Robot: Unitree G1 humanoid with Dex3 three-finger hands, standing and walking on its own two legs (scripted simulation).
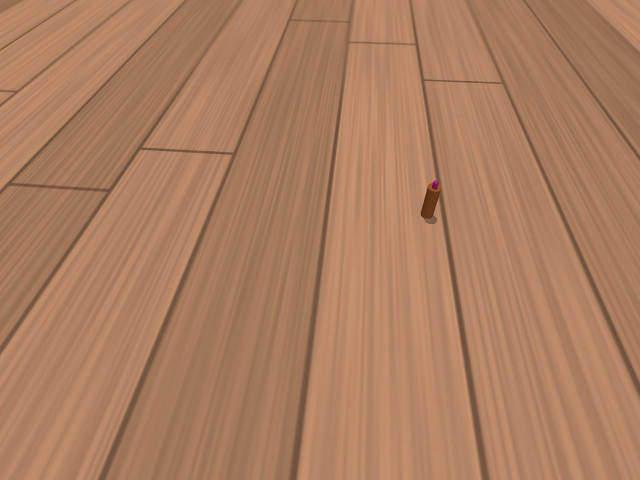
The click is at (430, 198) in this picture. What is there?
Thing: necked bottle
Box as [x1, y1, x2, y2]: [421, 181, 440, 218]
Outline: 437,181 434,181 429,184 426,191 421,210 421,215 425,218 431,217 440,190 440,186 437,183
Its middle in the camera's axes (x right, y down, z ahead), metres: +0.49 -0.17 +1.68
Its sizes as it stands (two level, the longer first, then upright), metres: 0.056 0.056 0.200
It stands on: the floor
